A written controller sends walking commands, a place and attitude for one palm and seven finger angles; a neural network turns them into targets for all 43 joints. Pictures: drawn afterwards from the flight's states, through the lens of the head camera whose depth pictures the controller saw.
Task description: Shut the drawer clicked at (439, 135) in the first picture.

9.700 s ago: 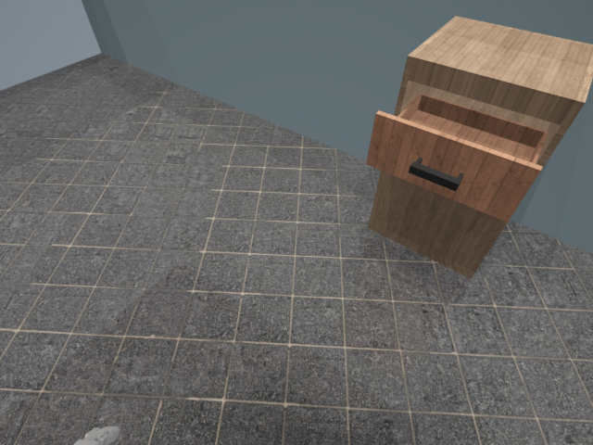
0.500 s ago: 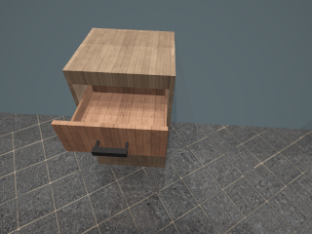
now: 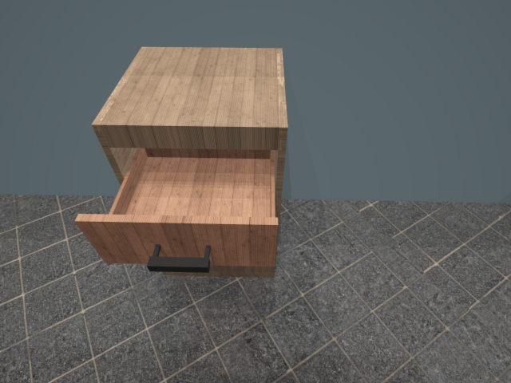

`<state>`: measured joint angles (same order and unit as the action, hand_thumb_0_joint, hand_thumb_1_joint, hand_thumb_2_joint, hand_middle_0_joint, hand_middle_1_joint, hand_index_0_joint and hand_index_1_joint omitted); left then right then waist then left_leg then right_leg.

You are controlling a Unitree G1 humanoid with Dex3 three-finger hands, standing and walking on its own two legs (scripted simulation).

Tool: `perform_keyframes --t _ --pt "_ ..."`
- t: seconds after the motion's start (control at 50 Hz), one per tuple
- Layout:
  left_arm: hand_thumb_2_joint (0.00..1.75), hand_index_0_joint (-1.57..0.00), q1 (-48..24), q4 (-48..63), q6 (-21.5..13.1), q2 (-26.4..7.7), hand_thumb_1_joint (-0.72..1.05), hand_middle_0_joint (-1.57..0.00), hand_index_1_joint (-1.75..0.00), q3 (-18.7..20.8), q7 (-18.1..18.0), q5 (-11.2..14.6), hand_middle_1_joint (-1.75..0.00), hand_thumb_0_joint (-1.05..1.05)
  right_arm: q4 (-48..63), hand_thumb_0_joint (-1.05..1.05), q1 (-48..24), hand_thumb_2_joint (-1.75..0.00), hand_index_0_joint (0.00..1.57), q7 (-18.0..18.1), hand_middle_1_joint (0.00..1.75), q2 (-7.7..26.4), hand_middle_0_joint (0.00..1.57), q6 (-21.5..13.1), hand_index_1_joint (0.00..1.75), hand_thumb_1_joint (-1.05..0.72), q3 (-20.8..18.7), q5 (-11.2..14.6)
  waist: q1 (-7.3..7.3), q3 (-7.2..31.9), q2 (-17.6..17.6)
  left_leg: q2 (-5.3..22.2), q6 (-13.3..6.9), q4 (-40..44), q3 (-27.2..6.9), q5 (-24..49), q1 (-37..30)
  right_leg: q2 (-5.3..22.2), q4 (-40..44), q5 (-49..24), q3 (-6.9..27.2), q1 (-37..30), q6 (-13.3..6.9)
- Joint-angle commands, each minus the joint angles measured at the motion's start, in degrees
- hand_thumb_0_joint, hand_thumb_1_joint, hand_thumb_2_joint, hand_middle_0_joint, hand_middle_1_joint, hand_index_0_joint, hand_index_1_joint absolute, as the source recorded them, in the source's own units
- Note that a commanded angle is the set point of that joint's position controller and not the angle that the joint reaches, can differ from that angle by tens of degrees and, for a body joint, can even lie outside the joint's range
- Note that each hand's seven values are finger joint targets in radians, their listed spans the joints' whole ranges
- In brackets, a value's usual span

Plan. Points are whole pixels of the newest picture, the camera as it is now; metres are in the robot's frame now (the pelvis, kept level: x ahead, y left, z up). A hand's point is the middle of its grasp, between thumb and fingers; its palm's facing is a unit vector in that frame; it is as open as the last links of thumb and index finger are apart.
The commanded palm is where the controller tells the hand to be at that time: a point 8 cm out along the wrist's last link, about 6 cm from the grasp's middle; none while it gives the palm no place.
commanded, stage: come to a stop and stand still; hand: left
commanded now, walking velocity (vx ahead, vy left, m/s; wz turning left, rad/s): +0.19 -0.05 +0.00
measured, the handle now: (181, 256) +0.40 +0.20 -0.14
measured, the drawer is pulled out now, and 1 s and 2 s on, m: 0.24 0.24 0.24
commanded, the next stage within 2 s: look again from close up in 1.86 s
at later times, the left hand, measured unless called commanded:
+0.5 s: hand out of the picture +0.05 +0.18 -0.18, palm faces +0.09 -0.97 -0.24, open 7.3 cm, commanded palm none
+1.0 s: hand out of the picture +0.02 +0.19 -0.17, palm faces +0.06 -0.98 -0.21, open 7.3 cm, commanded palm none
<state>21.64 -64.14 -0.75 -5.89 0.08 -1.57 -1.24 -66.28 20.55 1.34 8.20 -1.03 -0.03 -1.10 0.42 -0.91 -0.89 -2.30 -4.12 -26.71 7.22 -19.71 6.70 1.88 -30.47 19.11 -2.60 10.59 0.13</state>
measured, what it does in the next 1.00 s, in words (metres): steps on the spot: right foot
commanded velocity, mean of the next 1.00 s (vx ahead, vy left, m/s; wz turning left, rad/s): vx -0.05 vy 0.00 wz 0.00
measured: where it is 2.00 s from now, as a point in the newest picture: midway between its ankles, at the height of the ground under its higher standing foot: outside the picture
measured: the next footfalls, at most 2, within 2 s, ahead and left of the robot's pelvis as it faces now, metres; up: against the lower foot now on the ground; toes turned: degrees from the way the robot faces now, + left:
right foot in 0.40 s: +0.10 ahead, -0.12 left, +0.00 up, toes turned +1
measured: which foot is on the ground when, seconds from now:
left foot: down 0.00-1.00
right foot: down 0.00-0.22, up 0.24-0.38, down 0.40-1.00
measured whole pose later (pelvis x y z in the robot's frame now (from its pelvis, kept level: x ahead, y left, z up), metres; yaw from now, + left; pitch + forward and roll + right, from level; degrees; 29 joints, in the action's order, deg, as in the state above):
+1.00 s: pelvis -0.01 +0.02 +0.00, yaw +1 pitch -4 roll +0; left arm 15.8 -58.7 1.7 -9.3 -0.4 -2.3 -0.8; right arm -56.1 16.1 1.1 10.5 0.3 0.1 -1.2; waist -0.2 -0.2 -0.4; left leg -3.3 -5.1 -28.4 7.6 -19.6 5.4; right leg 3.2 -30.2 10.7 -2.1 15.8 0.4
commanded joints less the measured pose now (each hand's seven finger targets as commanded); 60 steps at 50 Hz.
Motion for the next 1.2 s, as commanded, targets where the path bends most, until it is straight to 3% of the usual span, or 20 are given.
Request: perform_keyframes --t 0.0,0.1,0.14,0.18,0.22,0.28,0.34,0.4,0.44,0.54,0.64,0.66,0.68,0.7,0.72,0.74,0.8,0.84,0.94,1.18 --pt "0.9 -0.2 5.4 0.7 -1.6 -4.9 0.9 -0.2 -0.3 1.0 -0.4 0.2 -0.3 0.0 1.7 0.0 2.3 -0.9 0.2 0.9 0.3 5.4 0.2 -1.8 0.3 -0.9 -0.9 0.4 -0.83 -3.6 3.8 8.2 -0.9 1.1 -6.8 17.5 4.3 3.6 1.5 -17.7 3.9 -1.5 -4.4" --pt "0.9 -0.2 9.2 -1.0 -1.7 -8.4 0.9 -0.2 -0.3 2.5 -1.2 0.3 -0.3 0.0 2.8 0.0 -0.5 -0.9 0.2 0.8 0.3 2.7 0.2 -1.6 0.3 -0.9 -0.6 0.3 -1.82 -3.1 11.1 3.1 2.2 -10.4 -0.1 1.8 14.5 12.1 5.3 -34.6 13.4 -10.8 -10.0" --pt "0.9 -0.2 5.1 -0.2 -1.4 -7.5 0.9 -0.2 -0.3 2.2 -1.6 0.1 -0.3 0.0 2.2 0.0 0.3 -0.9 0.2 1.1 0.3 1.6 0.2 -1.5 0.3 -0.9 -0.2 0.6 0.23 -3.4 7.7 4.1 2.8 -2.3 -1.7 2.3 9.2 11.0 1.8 -47.4 9.5 -8.1 -9.1" --pt "0.9 -0.2 0.1 1.9 -1.5 -5.0 0.9 -0.2 -0.3 1.2 -1.5 0.6 -0.3 0.0 -1.4 0.0 8.2 -0.9 0.2 1.7 0.3 4.6 0.2 -1.9 0.3 -0.9 -1.0 0.3 3.37 -0.9 -4.8 9.8 0.6 -0.1 -6.8 46.9 -7.0 2.9 -10.2 -41.9 0.3 2.5 -2.6" --pt "0.9 -0.2 -2.2 3.1 -0.9 -3.6 0.9 -0.2 -0.3 0.6 -2.3 1.2 -0.3 0.0 -2.9 0.0 9.8 -0.9 0.2 2.7 0.3 6.3 0.2 -1.2 0.3 -0.9 -0.9 0.4 2.29 -1.9 -13.8 18.1 -3.2 1.5 -13.3 91.6 -16.5 -0.7 -13.8 7.9 -0.8 13.9 -0.4" --pt "0.9 -0.2 -2.9 3.0 0.9 -4.0 0.9 -0.2 -0.3 1.1 -1.8 0.3 -0.3 0.0 0.2 0.0 2.7 -0.9 0.2 2.5 0.3 6.3 0.2 -0.2 0.3 -0.9 -1.2 0.4 -0.2 -4.8 -8.6 16.0 -2.0 2.6 -8.5 78.5 -11.6 0.2 -6.7 7.6 -2.4 9.5 -0.5" --pt "0.9 -0.2 3.8 0.5 0.4 -4.6 0.9 -0.2 -0.3 1.6 -1.7 0.4 -0.3 0.0 3.0 0.0 -2.3 -0.9 0.2 2.0 0.3 6.6 0.2 0.4 0.3 -0.9 -1.7 1.2 -3.26 -1.4 -1.5 11.7 0.5 -1.1 -6.5 51.3 -3.7 1.6 6.0 -17.0 -0.5 -3.3 -1.0" --pt "0.9 -0.2 0.3 1.4 0.1 -7.6 0.9 -0.2 -0.3 1.5 -1.6 0.4 -0.3 0.0 2.8 0.0 0.1 -0.9 0.2 1.7 0.3 3.5 0.2 1.1 0.3 -0.9 -1.9 1.5 0.19 -4.2 2.2 6.9 3.5 4.4 -6.5 14.0 2.4 9.8 4.8 -37.5 7.1 -2.2 -5.8" --pt "0.9 -0.2 -1.8 2.8 0.4 -6.8 0.9 -0.2 -0.3 1.2 -1.6 0.4 -0.3 0.0 2.5 0.0 0.6 -0.9 0.2 1.6 0.3 2.8 0.2 1.6 0.3 -0.9 -1.6 1.0 0.47 -7.8 3.8 8.5 3.4 6.4 -7.3 18.0 2.1 6.9 4.3 -33.8 5.8 0.7 -4.0" --pt "0.9 -0.2 -1.1 4.5 0.3 -9.3 0.9 -0.2 -0.3 2.6 -2.1 0.5 -0.3 0.0 3.6 0.0 0.6 -0.9 0.2 1.9 0.3 6.6 0.2 1.3 0.3 -0.9 -2.9 1.0 -0.27 3.0 1.1 9.6 3.7 0.8 -6.3 44.2 -4.3 6.4 -2.2 -44.8 3.9 -4.4 -4.0" --pt "0.9 -0.2 -3.1 5.3 0.7 -8.6 0.9 -0.2 -0.3 2.4 -1.9 0.2 -0.3 0.0 4.8 0.0 -1.2 -0.9 0.2 1.5 0.3 5.4 0.2 1.7 0.3 -0.9 -2.8 0.8 -0.27 2.5 1.6 9.4 3.3 2.0 -6.6 28.0 -3.0 6.7 1.2 -33.9 5.6 -1.4 -4.7" --pt "0.9 -0.2 1.6 3.9 -0.7 -11.9 0.9 -0.2 -0.3 2.7 -3.5 0.2 -0.3 0.0 9.6 0.0 -4.7 -0.9 0.2 1.1 0.3 9.1 0.2 0.0 0.3 -0.9 -3.8 1.5 -1.7 8.2 9.9 10.7 3.9 -9.4 -4.4 39.4 0.7 6.6 -0.8 -54.3 3.0 -6.2 -1.8" --pt "0.9 -0.2 1.4 5.2 -1.1 -13.5 0.9 -0.2 -0.3 3.2 -3.1 -0.2 -0.3 0.0 12.1 0.0 -3.1 -0.9 0.2 1.0 0.3 9.0 0.2 -0.3 0.3 -0.9 -3.3 1.6 -1.5 8.2 4.8 5.7 6.5 -13.3 -2.7 33.1 7.9 10.4 -2.4 -66.0 5.8 -14.3 -5.1" --pt "0.9 -0.2 0.8 6.2 -1.3 -13.9 0.9 -0.2 -0.3 3.5 -2.7 0.3 -0.3 0.0 11.5 0.0 -0.6 -0.9 0.2 0.5 0.3 4.6 0.2 -0.6 0.3 -0.9 -2.6 1.7 -0.66 12.8 6.6 3.4 6.5 -11.1 -5.0 10.3 10.4 14.8 -4.9 -69.4 11.5 -17.6 -10.1" --pt "0.9 -0.2 -1.6 6.6 -1.1 -12.6 0.9 -0.2 -0.3 2.4 -2.6 0.4 -0.3 0.0 11.1 0.0 -1.9 -0.9 0.2 0.5 0.3 3.5 0.2 0.0 0.3 -0.9 -2.3 1.7 0.44 11.2 6.1 4.1 5.1 -4.9 -5.8 0.2 9.2 16.3 -3.5 -64.9 11.0 -13.4 -10.5" --pt "0.9 -0.2 -4.7 7.4 -0.4 -12.0 0.9 -0.2 -0.3 1.6 -2.4 0.3 -0.3 0.0 10.8 0.0 -1.1 -0.9 0.2 0.3 0.3 3.2 0.2 0.4 0.3 -0.9 -2.2 1.3 1.95 8.3 3.0 4.6 4.6 2.4 -4.9 5.6 4.1 13.1 -3.5 -52.7 7.3 -7.0 -7.8" --pt "0.9 -0.2 -6.3 8.0 0.8 -8.9 0.9 -0.2 -0.3 0.7 -1.5 0.8 -0.3 0.0 11.1 0.0 -1.6 -0.9 0.2 0.6 0.3 6.6 0.2 0.5 0.3 -0.9 -1.7 0.1 0.24 -1.9 -8.1 11.3 2.4 4.7 -9.6 25.1 6.4 3.9 -0.1 -14.1 2.8 1.8 -2.4" --pt "0.9 -0.2 -5.9 7.4 1.2 -7.9 0.9 -0.2 -0.3 0.1 -1.2 0.7 -0.3 0.0 11.9 0.0 -2.5 -0.9 0.2 0.7 0.3 7.7 0.2 0.5 0.3 -0.9 -1.2 0.2 -0.07 -5.3 -4.9 11.3 2.2 6.6 -11.1 26.9 7.9 2.7 0.2 -9.8 1.9 2.2 -2.3" --pt "0.9 -0.2 -2.6 7.2 1.9 -7.7 0.9 -0.2 -0.3 -0.1 -0.5 0.0 -0.3 0.0 13.3 0.0 -4.2 -0.9 0.2 -0.4 0.3 9.3 0.2 0.6 0.3 -0.9 -1.1 0.1 -1.3 -11.6 -1.6 10.6 0.8 16.2 -12.8 -13.4 19.1 2.0 2.0 -3.7 2.6 1.6 -1.7" --pt "0.9 -0.2 0.9 6.7 0.2 -7.2 0.9 -0.2 -0.3 0.2 -0.6 -0.1 -0.3 0.0 9.7 0.0 1.6 -0.9 0.2 -0.7 0.3 7.8 0.2 0.7 0.3 -0.9 -0.8 0.3 0.31 -8.4 3.6 7.6 0.2 12.9 -11.9 -10.3 11.5 2.4 8.3 2.0 7.3 7.3 -2.4"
